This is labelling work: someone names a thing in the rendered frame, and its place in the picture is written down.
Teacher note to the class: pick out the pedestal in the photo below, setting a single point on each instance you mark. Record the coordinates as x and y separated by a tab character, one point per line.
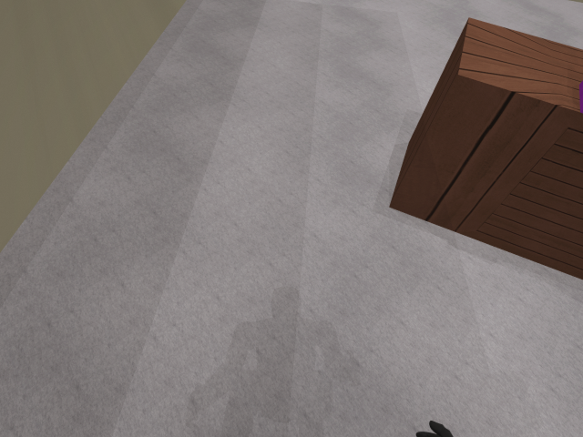
497	155

